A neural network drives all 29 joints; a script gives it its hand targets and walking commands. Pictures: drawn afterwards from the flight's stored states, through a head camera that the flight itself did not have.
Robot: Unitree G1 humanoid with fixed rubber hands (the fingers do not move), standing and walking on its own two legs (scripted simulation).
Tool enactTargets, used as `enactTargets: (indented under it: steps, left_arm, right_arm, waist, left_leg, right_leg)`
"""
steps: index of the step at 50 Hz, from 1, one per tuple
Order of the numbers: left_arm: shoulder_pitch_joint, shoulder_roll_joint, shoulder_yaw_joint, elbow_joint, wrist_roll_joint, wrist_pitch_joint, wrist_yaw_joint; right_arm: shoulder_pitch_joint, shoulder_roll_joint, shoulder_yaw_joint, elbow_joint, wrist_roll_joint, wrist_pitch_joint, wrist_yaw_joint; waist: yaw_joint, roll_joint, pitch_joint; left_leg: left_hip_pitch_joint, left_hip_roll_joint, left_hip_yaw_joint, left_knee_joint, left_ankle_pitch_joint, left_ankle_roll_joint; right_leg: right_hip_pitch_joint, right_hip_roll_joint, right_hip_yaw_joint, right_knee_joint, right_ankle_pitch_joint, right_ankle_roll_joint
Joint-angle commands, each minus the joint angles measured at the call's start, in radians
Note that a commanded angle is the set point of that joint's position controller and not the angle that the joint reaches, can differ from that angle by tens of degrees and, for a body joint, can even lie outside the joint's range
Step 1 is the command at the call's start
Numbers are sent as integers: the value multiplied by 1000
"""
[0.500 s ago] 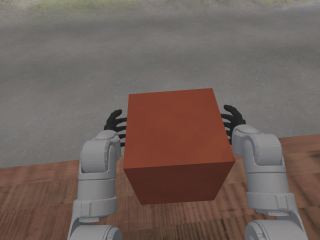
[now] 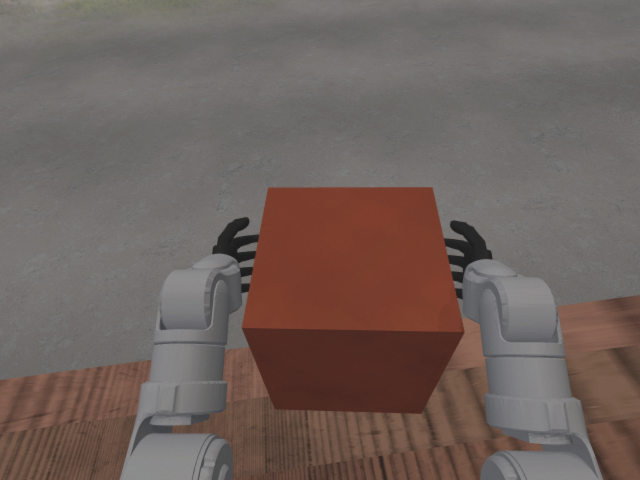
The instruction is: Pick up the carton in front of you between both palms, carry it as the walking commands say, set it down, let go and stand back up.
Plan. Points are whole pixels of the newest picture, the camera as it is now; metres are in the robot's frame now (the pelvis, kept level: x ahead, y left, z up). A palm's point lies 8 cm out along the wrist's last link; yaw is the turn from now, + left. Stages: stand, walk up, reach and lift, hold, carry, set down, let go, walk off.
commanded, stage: carry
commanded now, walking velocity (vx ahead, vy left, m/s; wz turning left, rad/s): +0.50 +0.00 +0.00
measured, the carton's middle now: (348, 305) +0.36 -0.02 +0.04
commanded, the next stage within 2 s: none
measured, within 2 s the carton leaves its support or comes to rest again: neither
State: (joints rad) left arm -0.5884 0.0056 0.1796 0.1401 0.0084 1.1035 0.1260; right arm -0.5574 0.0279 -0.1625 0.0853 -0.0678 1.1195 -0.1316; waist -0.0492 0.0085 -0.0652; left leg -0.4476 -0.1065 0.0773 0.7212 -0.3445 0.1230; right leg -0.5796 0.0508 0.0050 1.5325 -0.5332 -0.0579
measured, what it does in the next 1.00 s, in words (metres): goes down: right foot 0.11 m lower, then left foot 0.11 m lower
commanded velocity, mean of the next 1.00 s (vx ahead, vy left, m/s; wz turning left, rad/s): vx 0.50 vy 0.00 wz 0.00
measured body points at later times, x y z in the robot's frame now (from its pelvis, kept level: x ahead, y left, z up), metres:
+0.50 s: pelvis +0.35 -0.04 -0.12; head +0.38 -0.04 +0.33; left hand +0.69 +0.15 -0.04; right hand +0.73 -0.15 -0.04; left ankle +0.39 +0.10 -0.77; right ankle +0.34 -0.09 -0.82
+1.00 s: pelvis +0.71 -0.01 -0.25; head +0.74 -0.01 +0.20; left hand +1.08 +0.10 -0.18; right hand +1.05 -0.20 -0.17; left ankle +0.60 +0.05 -0.93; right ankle +0.88 -0.13 -0.94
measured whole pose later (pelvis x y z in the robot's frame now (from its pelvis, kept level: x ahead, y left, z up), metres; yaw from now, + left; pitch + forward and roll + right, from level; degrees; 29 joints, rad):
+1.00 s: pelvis +0.71 -0.01 -0.25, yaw +1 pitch +4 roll +1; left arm -0.52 -0.04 0.24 0.08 0.09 1.13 0.11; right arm -0.58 0.00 -0.11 0.19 0.03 1.08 -0.16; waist -0.16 -0.03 -0.03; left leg -0.31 -0.11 0.04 0.91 -0.66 0.10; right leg -0.70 -0.03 0.03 0.71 0.16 -0.05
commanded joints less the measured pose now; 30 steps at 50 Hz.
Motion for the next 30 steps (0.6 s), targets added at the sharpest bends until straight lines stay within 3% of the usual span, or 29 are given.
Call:
enactTargets:
  steps: [1,3,4,5,6,7,9,10,11,12,13,14,15,16,17,18,19,20,21,22,23,24,25,27,29,30]
  left_arm:
    - [-566,-992,-560,-98,-294,11,-208]
    - [-598,-1008,-562,-114,-273,-3,-206]
    - [-609,-1025,-569,-129,-268,-11,-203]
    - [-605,-1033,-572,-133,-261,-19,-200]
    - [-591,-1036,-575,-134,-258,-25,-197]
    - [-588,-1036,-586,-143,-257,-30,-193]
    - [-576,-1028,-600,-167,-243,-36,-186]
    - [-584,-1015,-611,-190,-244,-36,-182]
    - [-576,-1001,-615,-194,-242,-33,-178]
    - [-552,-983,-623,-199,-242,-29,-176]
    - [-563,-965,-630,-217,-246,-23,-177]
    - [-546,-952,-629,-196,-248,-15,-182]
    - [-516,-933,-624,-178,-257,-5,-193]
    - [-508,-907,-616,-113,-266,7,-199]
    - [-513,-916,-621,-91,-292,8,-207]
    - [-561,-982,-649,-104,-337,0,-221]
    - [-642,-1019,-665,-130,-369,-3,-230]
    - [-683,-1067,-681,-138,-402,-2,-238]
    - [-715,-1108,-705,-141,-437,-5,-245]
    - [-728,-1138,-713,-141,-464,-10,-249]
    - [-764,-1148,-723,-164,-474,-27,-253]
    - [-762,-1167,-726,-160,-488,-34,-256]
    - [-766,-1189,-732,-172,-505,-42,-260]
    - [-756,-1196,-736,-175,-522,-51,-265]
    - [-724,-1184,-738,-180,-525,-58,-267]
    - [-723,-1165,-736,-185,-522,-60,-268]
  right_arm:
    - [-727,1044,683,-102,492,-10,242]
    - [-806,1106,718,-124,541,-27,255]
    - [-809,1124,720,-120,551,-34,260]
    - [-806,1142,720,-121,566,-42,265]
    - [-792,1150,722,-116,569,-48,267]
    - [-770,1148,711,-109,568,-54,269]
    - [-735,1133,708,-107,559,-65,271]
    - [-715,1121,706,-102,558,-67,270]
    - [-707,1110,704,-103,554,-69,267]
    - [-670,1095,698,-91,535,-66,265]
    - [-638,1086,692,-73,518,-63,263]
    - [-614,1069,677,-61,496,-56,260]
    - [-625,1039,664,-56,466,-51,255]
    - [-599,1004,626,-8,440,-26,247]
    - [-537,975,586,17,402,-10,235]
    - [-592,953,571,-28,389,-5,230]
    - [-654,980,573,-31,382,0,227]
    - [-649,999,568,-17,371,-6,225]
    - [-630,1002,555,-9,357,-14,222]
    - [-604,1001,549,-5,338,-22,217]
    - [-611,1020,546,-28,333,-31,215]
    - [-620,1024,550,-41,326,-41,211]
    - [-616,1019,551,-62,315,-50,208]
    - [-615,1002,557,-87,301,-62,197]
    - [-609,979,567,-111,288,-66,185]
    - [-602,970,572,-123,287,-64,180]
  waist:
    - [-14,-61,-355]
    - [-16,4,-305]
    - [-17,46,-335]
    - [-33,-5,-319]
    - [-62,16,-325]
    - [-71,3,-324]
    - [-94,47,-295]
    - [-84,84,-283]
    - [-54,127,-331]
    - [-3,139,-354]
    - [61,108,-375]
    - [154,2,-386]
    - [190,-116,-300]
    - [86,-198,-395]
    - [120,-198,-499]
    - [153,-117,-432]
    - [131,-75,-349]
    - [116,-21,-314]
    - [120,9,-318]
    - [127,11,-346]
    - [127,-87,-379]
    - [126,-117,-412]
    - [146,-72,-401]
    - [174,-32,-374]
    - [191,-36,-333]
    - [179,-93,-329]
  left_leg:
    - [486,401,-609,-117,514,219]
    - [312,365,-558,-181,542,200]
    - [331,344,-508,-124,591,169]
    - [340,245,-406,-39,463,116]
    - [350,202,-363,-12,485,93]
    - [305,160,-297,11,405,87]
    - [205,123,-231,22,338,83]
    - [183,115,-209,51,312,77]
    - [158,131,-161,153,305,52]
    - [169,139,-130,234,353,31]
    - [149,159,-109,362,495,5]
    - [54,151,-67,574,576,-30]
    - [-91,47,-31,875,-5,-64]
    - [-330,26,-102,940,-306,-102]
    - [-481,36,-144,971,-292,-115]
    - [-479,95,-199,815,-165,-85]
    - [-455,117,-176,719,-148,-87]
    - [-442,125,-174,596,-108,-98]
    - [-394,129,-171,500,-97,-110]
    - [-324,118,-151,423,-67,-121]
    - [-320,113,-140,429,13,-119]
    - [-351,120,-138,469,95,-101]
    - [-409,137,-178,327,268,-90]
    - [-339,93,-100,136,444,-83]
    - [-92,31,-18,-80,565,-80]
    - [30,21,0,-135,630,-74]
  right_leg:
    - [-370,-85,94,-214,94,39]
    - [-228,-80,44,-368,151,54]
    - [-218,-88,30,-323,315,40]
    - [-244,-93,49,-510,519,25]
    - [-231,-63,-4,-588,628,8]
    - [-141,-47,-31,-735,748,7]
    - [56,-3,-87,-915,837,9]
    - [123,8,-109,-972,867,6]
    - [243,7,-126,-909,1009,-19]
    - [298,13,-133,-926,957,-29]
    - [420,7,-127,-974,895,-39]
    - [602,-7,-109,-1051,846,-46]
    - [643,-112,-9,-1099,912,-91]
    - [901,-327,297,-858,1291,-166]
    - [947,-432,563,-954,711,-320]
    - [793,-379,621,-981,543,-317]
    - [689,-321,580,-955,698,-263]
    - [610,-301,529,-932,769,-261]
    - [548,-297,510,-942,720,-267]
    - [495,-289,507,-978,745,-261]
    - [502,-299,512,-926,865,-277]
    - [568,-280,475,-873,925,-251]
    - [599,-200,396,-784,765,-210]
    - [525,-121,335,-773,641,-180]
    - [346,-50,227,-783,572,-156]
    - [268,-45,197,-758,492,-152]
